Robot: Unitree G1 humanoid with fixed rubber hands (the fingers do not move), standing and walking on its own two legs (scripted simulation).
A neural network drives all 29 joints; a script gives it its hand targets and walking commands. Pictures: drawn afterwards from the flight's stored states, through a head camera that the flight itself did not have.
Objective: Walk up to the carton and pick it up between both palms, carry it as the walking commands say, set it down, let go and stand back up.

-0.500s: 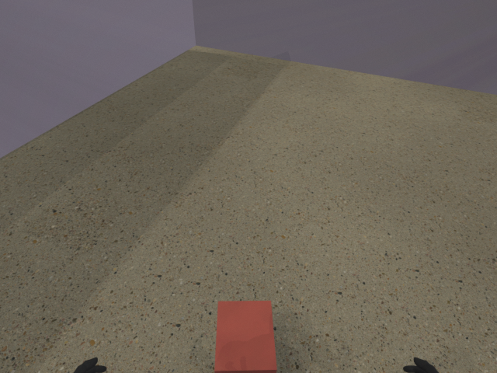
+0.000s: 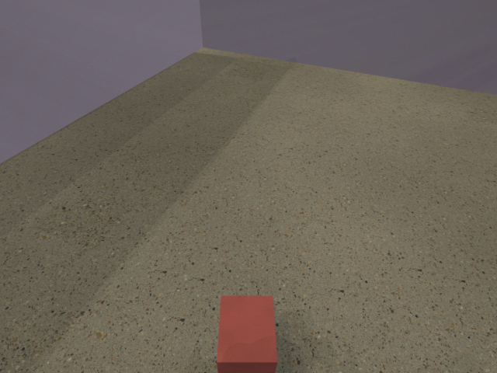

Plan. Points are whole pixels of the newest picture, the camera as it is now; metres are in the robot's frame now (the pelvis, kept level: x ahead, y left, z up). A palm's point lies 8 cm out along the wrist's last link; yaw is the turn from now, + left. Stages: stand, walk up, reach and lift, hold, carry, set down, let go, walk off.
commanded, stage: stand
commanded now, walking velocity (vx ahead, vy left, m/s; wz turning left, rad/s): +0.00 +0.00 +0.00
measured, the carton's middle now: (246, 344) +0.43 +0.01 -0.63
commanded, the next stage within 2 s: none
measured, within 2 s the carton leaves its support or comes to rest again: neither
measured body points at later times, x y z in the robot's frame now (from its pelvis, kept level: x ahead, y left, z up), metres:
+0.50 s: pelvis -0.01 +0.00 +0.00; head -0.04 +0.00 +0.45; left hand +0.07 +0.31 -0.12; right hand +0.07 -0.32 -0.11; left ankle -0.01 +0.10 -0.74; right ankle -0.01 -0.11 -0.74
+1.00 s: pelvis -0.02 +0.00 +0.00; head -0.04 +0.01 +0.45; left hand +0.06 +0.31 -0.12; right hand +0.07 -0.32 -0.11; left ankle -0.01 +0.10 -0.74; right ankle -0.01 -0.11 -0.74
